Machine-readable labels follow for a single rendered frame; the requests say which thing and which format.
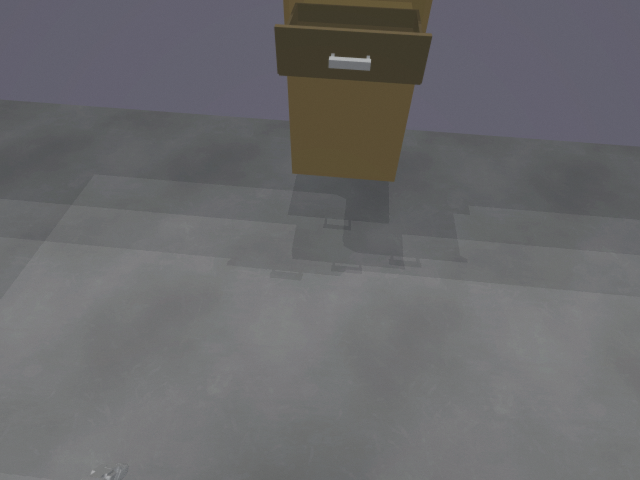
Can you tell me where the cabinet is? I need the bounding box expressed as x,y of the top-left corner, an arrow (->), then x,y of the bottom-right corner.
283,0 -> 433,182

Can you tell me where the drawer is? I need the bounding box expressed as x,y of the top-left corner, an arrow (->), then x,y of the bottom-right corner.
274,3 -> 432,85

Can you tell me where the handle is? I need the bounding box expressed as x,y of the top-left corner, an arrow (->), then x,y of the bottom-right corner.
328,53 -> 371,71

